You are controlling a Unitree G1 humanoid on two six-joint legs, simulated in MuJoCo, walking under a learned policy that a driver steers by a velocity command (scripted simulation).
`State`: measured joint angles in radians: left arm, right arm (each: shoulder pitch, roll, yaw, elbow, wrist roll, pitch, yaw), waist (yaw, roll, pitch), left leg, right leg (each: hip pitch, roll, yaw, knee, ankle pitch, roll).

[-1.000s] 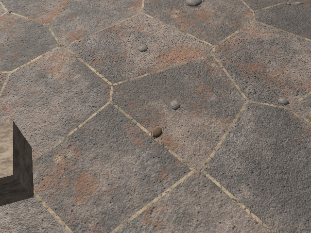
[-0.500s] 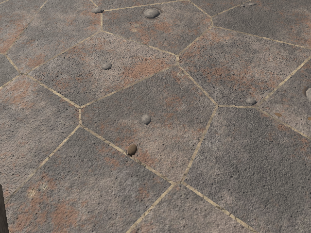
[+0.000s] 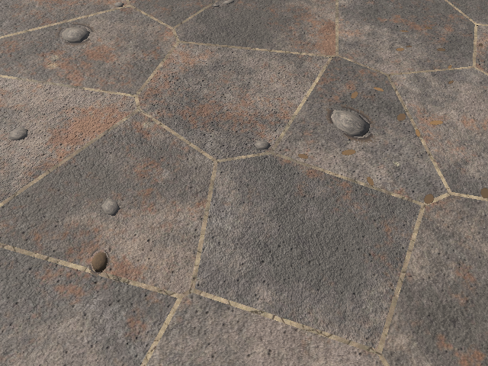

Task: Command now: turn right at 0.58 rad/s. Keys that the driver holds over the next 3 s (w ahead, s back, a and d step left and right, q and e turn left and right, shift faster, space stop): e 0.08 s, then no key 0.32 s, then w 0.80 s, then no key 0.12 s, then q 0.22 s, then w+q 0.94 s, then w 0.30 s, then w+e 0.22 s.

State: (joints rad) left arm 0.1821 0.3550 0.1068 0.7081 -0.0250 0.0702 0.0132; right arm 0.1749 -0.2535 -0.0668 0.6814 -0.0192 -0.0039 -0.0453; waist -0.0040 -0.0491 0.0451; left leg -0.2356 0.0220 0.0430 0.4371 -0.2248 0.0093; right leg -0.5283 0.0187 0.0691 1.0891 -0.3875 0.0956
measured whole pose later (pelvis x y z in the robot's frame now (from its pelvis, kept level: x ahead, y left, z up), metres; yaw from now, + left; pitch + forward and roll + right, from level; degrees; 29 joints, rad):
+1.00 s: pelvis +0.16 -0.06 -0.01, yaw -8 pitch +2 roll +0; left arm 0.05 0.28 0.04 0.69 -0.02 -0.07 -0.06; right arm 0.44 -0.27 -0.04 0.85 0.02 -0.06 -0.01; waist -0.10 -0.03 0.04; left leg 0.11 0.00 0.02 0.19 -0.34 0.00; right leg -0.60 -0.05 -0.01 0.58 -0.03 0.00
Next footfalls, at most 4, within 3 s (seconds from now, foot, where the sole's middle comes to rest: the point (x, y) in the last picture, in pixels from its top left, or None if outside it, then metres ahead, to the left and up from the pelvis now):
0.18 right None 0.03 -0.15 -0.78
0.64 left None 0.07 0.07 -0.78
1.08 right None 0.37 -0.23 -0.78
1.56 left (259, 312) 0.61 -0.05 -0.78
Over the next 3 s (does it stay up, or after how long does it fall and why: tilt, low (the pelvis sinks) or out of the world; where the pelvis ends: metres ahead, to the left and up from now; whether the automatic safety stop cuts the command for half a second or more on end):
stays up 1.08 0.04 -0.01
